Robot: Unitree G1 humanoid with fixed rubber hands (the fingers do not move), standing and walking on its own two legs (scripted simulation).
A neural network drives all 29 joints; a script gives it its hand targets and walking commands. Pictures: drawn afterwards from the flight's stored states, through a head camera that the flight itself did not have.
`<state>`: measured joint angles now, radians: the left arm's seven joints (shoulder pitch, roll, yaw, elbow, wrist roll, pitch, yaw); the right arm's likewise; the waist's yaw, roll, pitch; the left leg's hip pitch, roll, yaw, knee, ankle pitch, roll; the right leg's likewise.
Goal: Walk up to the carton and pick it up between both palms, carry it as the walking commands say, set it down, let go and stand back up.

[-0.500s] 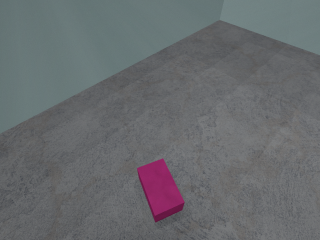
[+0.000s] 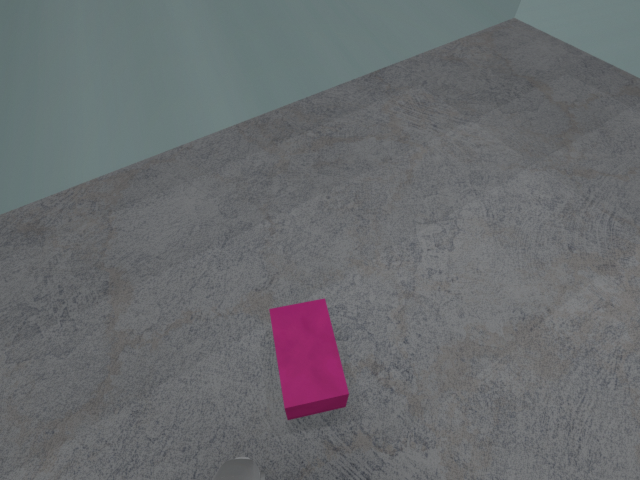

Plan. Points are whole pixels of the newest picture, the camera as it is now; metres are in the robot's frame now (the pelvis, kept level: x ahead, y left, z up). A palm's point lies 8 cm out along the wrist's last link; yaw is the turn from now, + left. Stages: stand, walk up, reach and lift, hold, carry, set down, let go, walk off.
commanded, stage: walk up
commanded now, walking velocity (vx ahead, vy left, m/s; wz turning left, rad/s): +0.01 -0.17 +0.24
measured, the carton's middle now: (306, 357) +0.50 +0.02 -0.70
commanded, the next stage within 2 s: none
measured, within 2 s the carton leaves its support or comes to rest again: neither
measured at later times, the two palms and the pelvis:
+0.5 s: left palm out of the picture +0.00 +0.24 -0.14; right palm out of the picture +0.12 -0.24 -0.12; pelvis +0.02 +0.00 +0.01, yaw +6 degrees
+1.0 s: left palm out of the picture +0.02 +0.19 -0.13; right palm out of the picture +0.04 -0.26 -0.14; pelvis +0.03 -0.04 +0.01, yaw +5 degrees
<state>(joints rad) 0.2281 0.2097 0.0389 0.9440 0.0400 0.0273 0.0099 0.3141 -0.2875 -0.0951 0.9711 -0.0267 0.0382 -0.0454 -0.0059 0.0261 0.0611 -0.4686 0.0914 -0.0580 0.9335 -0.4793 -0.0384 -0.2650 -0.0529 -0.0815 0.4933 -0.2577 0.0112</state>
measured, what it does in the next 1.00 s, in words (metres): steps on the spot: left foot, then right foot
